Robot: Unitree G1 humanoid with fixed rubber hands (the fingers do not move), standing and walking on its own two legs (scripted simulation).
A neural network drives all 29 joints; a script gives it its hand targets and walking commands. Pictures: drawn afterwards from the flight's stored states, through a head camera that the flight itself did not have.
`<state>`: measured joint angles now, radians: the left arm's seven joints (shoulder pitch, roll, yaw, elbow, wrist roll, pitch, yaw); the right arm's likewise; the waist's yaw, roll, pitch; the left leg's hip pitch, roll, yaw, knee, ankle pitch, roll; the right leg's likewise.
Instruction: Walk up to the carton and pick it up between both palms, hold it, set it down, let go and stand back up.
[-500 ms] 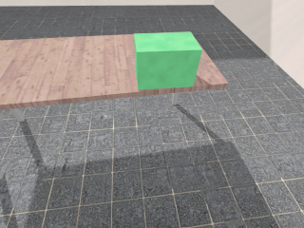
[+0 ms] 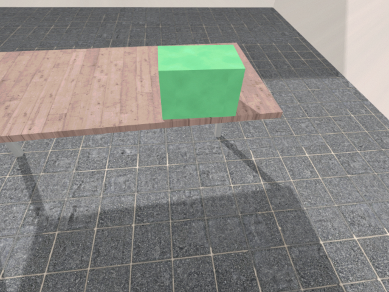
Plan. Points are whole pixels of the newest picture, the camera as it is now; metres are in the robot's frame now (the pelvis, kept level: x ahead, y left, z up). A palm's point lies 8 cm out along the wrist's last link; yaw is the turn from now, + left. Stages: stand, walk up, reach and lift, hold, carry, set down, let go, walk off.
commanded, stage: walk up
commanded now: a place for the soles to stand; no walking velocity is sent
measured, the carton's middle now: (197, 82) +0.81 -0.03 +0.01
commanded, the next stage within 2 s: none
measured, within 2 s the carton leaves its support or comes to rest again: neither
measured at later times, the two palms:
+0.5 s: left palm out of the picture +0.12 +0.22 -0.14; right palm (310, 232) +0.28 -0.29 -0.08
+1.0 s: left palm (144, 229) +0.31 +0.12 -0.10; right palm (321, 183) +0.44 -0.39 -0.10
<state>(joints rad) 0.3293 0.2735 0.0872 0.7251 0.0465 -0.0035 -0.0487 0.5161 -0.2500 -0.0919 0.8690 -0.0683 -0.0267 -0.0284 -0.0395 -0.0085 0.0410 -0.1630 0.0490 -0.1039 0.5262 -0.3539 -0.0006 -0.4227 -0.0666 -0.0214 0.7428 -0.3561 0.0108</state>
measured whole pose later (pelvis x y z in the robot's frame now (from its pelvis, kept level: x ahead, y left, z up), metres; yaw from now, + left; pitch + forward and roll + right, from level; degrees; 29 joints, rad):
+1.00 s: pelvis +0.31 -0.15 -0.01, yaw +10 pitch -3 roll +0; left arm 0.41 0.27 0.01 0.65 0.04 -0.02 -0.01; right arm 0.37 -0.29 -0.04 0.60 -0.04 0.00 0.01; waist 0.04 0.03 0.08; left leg -0.50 0.04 0.01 1.13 -0.41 0.00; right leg -0.27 -0.04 -0.08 0.62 -0.29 -0.01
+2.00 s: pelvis +0.37 -0.13 +0.00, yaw +10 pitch -1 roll -1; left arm 0.38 0.28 -0.01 0.66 0.02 0.00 -0.01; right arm 0.32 -0.27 0.00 0.69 -0.02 0.01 0.02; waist 0.00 -0.01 0.01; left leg -0.33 0.00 0.01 0.57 -0.21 0.02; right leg -0.18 -0.03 -0.07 0.54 -0.35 0.01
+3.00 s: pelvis +0.40 -0.13 -0.01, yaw +14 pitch -1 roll -1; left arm 0.43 0.29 0.02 0.63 0.02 0.01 0.00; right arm 0.27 -0.26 0.00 0.70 -0.01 0.02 0.01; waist 0.01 0.00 0.04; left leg -0.33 -0.04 -0.05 0.64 -0.29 0.02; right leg -0.13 -0.04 -0.10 0.59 -0.43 0.02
